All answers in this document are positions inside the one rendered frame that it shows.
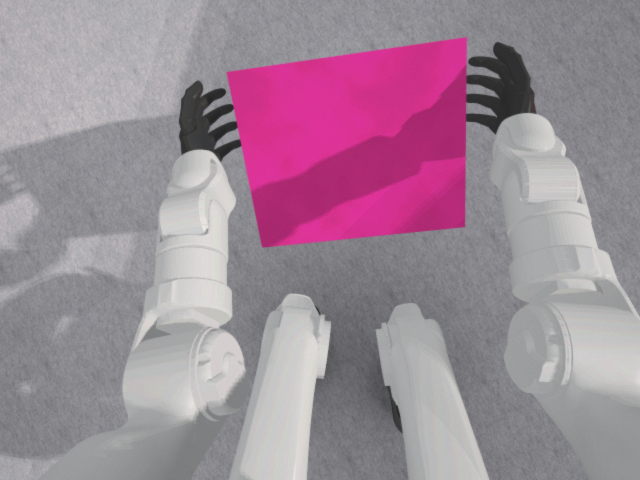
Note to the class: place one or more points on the left robot thigh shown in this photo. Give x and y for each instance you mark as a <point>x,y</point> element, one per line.
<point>274,441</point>

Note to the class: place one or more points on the robot right hand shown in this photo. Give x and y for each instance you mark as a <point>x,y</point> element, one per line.
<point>513,89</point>

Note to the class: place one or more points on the right robot forearm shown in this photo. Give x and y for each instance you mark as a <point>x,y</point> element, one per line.
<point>554,250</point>

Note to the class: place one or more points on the left robot upper arm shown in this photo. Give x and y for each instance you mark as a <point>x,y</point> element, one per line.
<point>178,391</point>

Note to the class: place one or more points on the carton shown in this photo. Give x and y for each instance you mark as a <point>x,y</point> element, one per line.
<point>357,145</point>

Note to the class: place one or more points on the left robot forearm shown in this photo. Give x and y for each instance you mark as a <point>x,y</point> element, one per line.
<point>190,284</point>

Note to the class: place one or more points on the robot left hand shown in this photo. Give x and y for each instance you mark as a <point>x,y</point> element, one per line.
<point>194,126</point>

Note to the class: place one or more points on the robot right foot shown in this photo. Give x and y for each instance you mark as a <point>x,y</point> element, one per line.
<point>396,414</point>

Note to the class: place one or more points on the right robot upper arm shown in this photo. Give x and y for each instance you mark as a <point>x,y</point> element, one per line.
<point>582,364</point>

